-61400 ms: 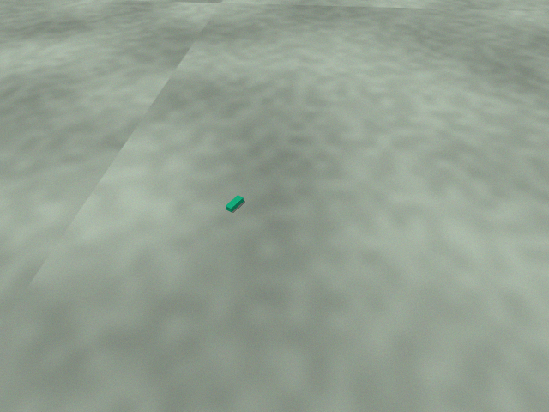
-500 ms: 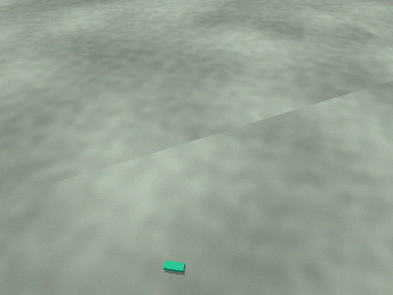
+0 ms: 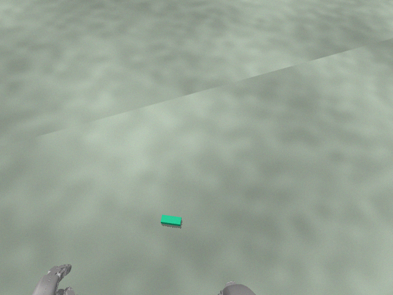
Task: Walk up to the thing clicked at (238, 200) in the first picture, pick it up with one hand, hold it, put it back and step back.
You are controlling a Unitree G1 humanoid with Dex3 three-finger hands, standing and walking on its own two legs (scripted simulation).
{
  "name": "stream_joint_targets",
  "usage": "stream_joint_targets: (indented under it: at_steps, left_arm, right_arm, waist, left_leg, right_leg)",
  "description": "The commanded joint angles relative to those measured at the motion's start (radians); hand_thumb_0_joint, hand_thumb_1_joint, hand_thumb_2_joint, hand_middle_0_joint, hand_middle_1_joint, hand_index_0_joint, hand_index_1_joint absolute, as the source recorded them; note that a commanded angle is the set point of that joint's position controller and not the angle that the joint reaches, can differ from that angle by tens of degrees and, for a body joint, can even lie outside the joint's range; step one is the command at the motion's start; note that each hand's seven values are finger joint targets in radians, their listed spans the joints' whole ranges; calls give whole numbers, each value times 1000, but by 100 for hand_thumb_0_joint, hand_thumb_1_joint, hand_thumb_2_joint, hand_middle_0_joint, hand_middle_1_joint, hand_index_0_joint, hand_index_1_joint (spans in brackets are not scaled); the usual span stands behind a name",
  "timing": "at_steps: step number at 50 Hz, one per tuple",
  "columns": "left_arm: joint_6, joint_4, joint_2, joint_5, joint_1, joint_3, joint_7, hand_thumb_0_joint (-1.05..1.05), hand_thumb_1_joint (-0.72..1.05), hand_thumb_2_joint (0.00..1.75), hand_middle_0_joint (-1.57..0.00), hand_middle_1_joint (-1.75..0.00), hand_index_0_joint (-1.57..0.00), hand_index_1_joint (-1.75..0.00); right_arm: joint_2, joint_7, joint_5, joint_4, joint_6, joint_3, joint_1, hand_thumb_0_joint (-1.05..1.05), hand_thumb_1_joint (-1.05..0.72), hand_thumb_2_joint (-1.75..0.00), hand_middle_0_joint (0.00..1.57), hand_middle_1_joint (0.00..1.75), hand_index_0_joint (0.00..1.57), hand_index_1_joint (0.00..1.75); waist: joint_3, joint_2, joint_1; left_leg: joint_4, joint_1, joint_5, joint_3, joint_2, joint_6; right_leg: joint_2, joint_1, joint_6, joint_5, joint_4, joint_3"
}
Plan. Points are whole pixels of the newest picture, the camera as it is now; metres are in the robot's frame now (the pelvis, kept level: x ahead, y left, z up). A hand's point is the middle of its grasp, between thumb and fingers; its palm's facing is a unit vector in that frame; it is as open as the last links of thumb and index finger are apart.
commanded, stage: step back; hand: left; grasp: from above
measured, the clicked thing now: (171, 220) +0.51 +0.11 -0.75
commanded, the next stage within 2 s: none
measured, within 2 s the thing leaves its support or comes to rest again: neither
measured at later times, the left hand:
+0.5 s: hand out of the picture +0.05 +0.25 -0.13, palm faces -0.07 -0.91 -0.41, open 7.4 cm
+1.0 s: hand out of the picture -0.12 +0.29 -0.15, palm faces -0.06 -0.93 -0.36, open 7.4 cm
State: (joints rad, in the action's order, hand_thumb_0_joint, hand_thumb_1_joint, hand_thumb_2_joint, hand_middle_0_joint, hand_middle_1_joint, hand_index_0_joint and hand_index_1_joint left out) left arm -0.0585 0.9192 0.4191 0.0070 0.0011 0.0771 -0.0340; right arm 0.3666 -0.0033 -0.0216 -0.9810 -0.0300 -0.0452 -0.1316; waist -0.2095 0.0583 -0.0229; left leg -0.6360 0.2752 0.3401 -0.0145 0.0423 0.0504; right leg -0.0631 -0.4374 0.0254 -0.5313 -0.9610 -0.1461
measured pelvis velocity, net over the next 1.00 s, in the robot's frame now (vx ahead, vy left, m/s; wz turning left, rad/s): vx -0.22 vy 0.02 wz -0.08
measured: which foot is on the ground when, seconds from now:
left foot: down 0.00-0.36, up 0.38-0.68, down 0.70-1.00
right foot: up 0.00-0.30, down 0.32-0.72, up 0.74-1.00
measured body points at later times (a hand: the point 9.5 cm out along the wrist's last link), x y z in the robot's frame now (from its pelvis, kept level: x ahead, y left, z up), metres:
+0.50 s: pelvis -0.08 -0.01 +0.01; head -0.02 -0.03 +0.45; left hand +0.05 +0.29 -0.10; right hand +0.00 -0.32 -0.13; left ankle -0.10 +0.14 -0.65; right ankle -0.07 -0.11 -0.73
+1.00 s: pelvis -0.22 +0.02 +0.01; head -0.15 +0.04 +0.45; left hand -0.11 +0.33 -0.13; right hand -0.12 -0.30 -0.09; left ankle -0.15 +0.13 -0.73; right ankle -0.29 -0.14 -0.65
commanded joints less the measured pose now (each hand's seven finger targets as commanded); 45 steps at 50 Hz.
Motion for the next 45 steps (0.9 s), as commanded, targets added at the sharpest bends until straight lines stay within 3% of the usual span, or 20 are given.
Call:
stream_joint_targets:
  at_steps: [1, 8, 13, 15, 16, 17, 18, 19, 21, 23, 28, 31, 34, 35, 36, 37, 38, 41, 43, 45]
  left_arm:
    - [8, -53, 145, -13, 106, 28, -14, 0, 90, 90, -20, -30, -20, -30]
    - [27, -111, 138, 5, 82, 36, -2, 0, 90, 90, -20, -30, -20, -30]
    - [36, -96, 126, 14, 164, 44, 8, 0, 90, 90, -20, -30, -20, -30]
    - [45, -76, 122, 20, 223, 48, 8, 0, 90, 90, -20, -30, -20, -30]
    - [53, -81, 167, 28, 218, 60, 7, 0, 90, 90, -20, -30, -20, -30]
    - [53, -99, 212, 24, 193, 72, 9, 0, 90, 90, -20, -30, -20, -30]
    - [49, -128, 282, 19, 135, 81, 12, 0, 90, 90, -20, -30, -20, -30]
    - [55, -159, 272, 24, 112, 81, 10, 0, 90, 90, -20, -30, -20, -30]
    - [53, -180, 198, 10, 79, 69, 7, 0, 90, 90, -20, -30, -20, -30]
    - [51, -181, 166, 18, 59, 64, 2, 0, 90, 90, -20, -30, -20, -30]
    - [41, -204, 151, 25, 148, 60, 2, 0, 90, 90, -20, -30, -20, -30]
    - [28, -213, 168, 23, 160, 60, 3, 0, 90, 90, -20, -30, -20, -30]
    - [10, -228, 188, 8, 114, 57, 14, 0, 90, 90, -20, -30, -20, -30]
    - [8, -235, 158, 6, 121, 48, 18, 0, 90, 90, -20, -30, -20, -30]
    - [8, -247, 121, 1, 112, 39, 19, 0, 90, 90, -20, -30, -20, -30]
    - [10, -251, 151, 3, 53, 61, 6, 0, 90, 90, -20, -30, -20, -30]
    - [7, -242, 168, 19, 33, 67, -3, 0, 90, 90, -20, -30, -20, -30]
    - [6, -183, 155, -3, 176, 66, 8, 0, 90, 90, -20, -30, -20, -30]
    - [11, -176, 159, 3, 179, 74, 15, 0, 90, 90, -20, -30, -20, -30]
    - [13, -181, 138, 7, 174, 68, 14, 0, 90, 90, -20, -30, -20, -30]
  right_arm:
    - [257, 40, -16, 110, 25, -67, 62, 0, -90, -90, 20, 30, 20, 30]
    - [234, 46, 2, 135, 24, -68, -53, 0, -90, -90, 20, 30, 20, 30]
    - [261, 38, 8, 168, 16, -72, -1, 0, -90, -90, 20, 30, 20, 30]
    - [251, 34, 17, 175, 10, -68, 38, 0, -90, -90, 20, 30, 20, 30]
    - [225, 31, 28, 180, 11, -60, 41, 0, -90, -90, 20, 30, 20, 30]
    - [197, 30, 32, 190, 11, -48, 48, 0, -90, -90, 20, 30, 20, 30]
    - [184, 38, 29, 186, 1, -52, 55, 0, -90, -90, 20, 30, 20, 30]
    - [212, 41, 21, 169, -3, -60, 39, 0, -90, -90, 20, 30, 20, 30]
    - [225, 30, 29, 143, -2, -56, -8, 0, -90, -90, 20, 30, 20, 30]
    - [196, 33, 31, 129, 3, -44, -40, 0, -90, -90, 20, 30, 20, 30]
    - [187, 43, 29, 159, 16, -31, -36, 0, -90, -90, 20, 30, 20, 30]
    - [182, 41, 17, 166, 25, -38, -46, 0, -90, -90, 20, 30, 20, 30]
    - [185, 34, 2, 131, 31, -55, -124, 0, -90, -90, 20, 30, 20, 30]
    - [220, 33, -10, 140, 33, -66, -107, 0, -90, -90, 20, 30, 20, 30]
    - [307, 31, -26, 148, 36, -84, -107, 0, -90, -90, 20, 30, 20, 30]
    - [386, 21, -22, 166, 30, -93, -48, 0, -90, -90, 20, 30, 20, 30]
    - [388, 25, -23, 174, 34, -98, -11, 0, -90, -90, 20, 30, 20, 30]
    - [259, 33, -23, 208, 42, -60, 93, 0, -90, -90, 20, 30, 20, 30]
    - [234, 34, -13, 196, 46, -59, 28, 0, -90, -90, 20, 30, 20, 30]
    - [230, 38, -5, 191, 42, -63, -24, 0, -90, -90, 20, 30, 20, 30]
  waist:
    - [265, -231, 39]
    - [273, -166, -30]
    - [299, -195, 4]
    - [317, -141, 40]
    - [336, -45, 33]
    - [295, 82, 32]
    - [227, 235, 57]
    - [180, 179, 52]
    - [159, 62, 23]
    - [198, 56, 9]
    - [278, 94, 64]
    - [308, 150, 64]
    - [298, 101, 10]
    - [286, 32, 17]
    - [282, -182, 6]
    - [221, -307, -28]
    - [176, -298, -40]
    - [189, -194, 65]
    - [207, -174, 49]
    - [230, -185, 16]
  left_leg:
    - [180, -221, -750, -231, -264, 111]
    - [126, -347, -774, -213, -279, 166]
    - [102, -216, -593, -204, -280, 150]
    - [33, -135, -499, -166, -243, 101]
    - [-27, -6, -372, -129, -181, 51]
    - [-132, 120, -168, -66, -61, -8]
    - [-354, 129, 248, -17, 60, -40]
    - [-500, 109, 317, -105, 44, -53]
    - [-548, 113, 229, -152, 70, -50]
    - [-555, 173, 172, -148, 107, -61]
    - [-325, 225, 190, -79, 52, -90]
    - [-47, 135, 153, -34, -14, -69]
    - [238, -82, -159, 11, -11, -41]
    - [247, -134, -220, -98, -85, -15]
    - [278, -169, -334, -364, -288, 62]
    - [331, 14, -394, -496, -428, 206]
    - [358, 119, -339, -561, -467, 265]
    - [259, -46, -514, -244, -298, 168]
    - [219, -121, -525, -205, -250, 136]
    - [186, -238, -590, -211, -263, 160]
  right_leg:
    - [-26, -87, 0, 18, -197, -63]
    - [4, -59, -45, 38, 36, 22]
    - [36, 130, -8, 129, 305, 100]
    - [50, 265, 16, 369, 526, 102]
    - [133, 353, 55, 562, 478, -30]
    - [255, 366, 139, 639, 535, -186]
    - [449, 202, 304, 706, 615, -381]
    - [476, 120, 337, 743, 607, -423]
    - [354, 128, 263, 755, 582, -211]
    - [258, 224, 183, 791, 530, -90]
    - [260, 458, 198, 828, 472, -72]
    - [269, 471, 179, 848, 411, -71]
    - [226, 301, 113, 671, 346, -39]
    - [183, 190, 69, 526, 317, -36]
    - [55, 24, 23, 246, 167, 23]
    - [-45, 22, -6, -108, -38, 30]
    - [-36, 44, -10, -129, -205, -50]
    - [-54, -65, -5, 14, -329, -75]
    - [-62, -73, -23, 51, -314, -57]
    - [-44, -94, -55, 34, -227, -45]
